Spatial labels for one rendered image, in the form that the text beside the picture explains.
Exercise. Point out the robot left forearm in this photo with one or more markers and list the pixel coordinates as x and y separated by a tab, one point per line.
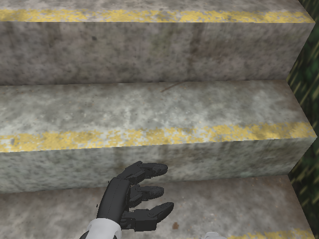
103	228

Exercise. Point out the left robot hand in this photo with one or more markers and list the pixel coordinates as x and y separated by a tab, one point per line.
119	197

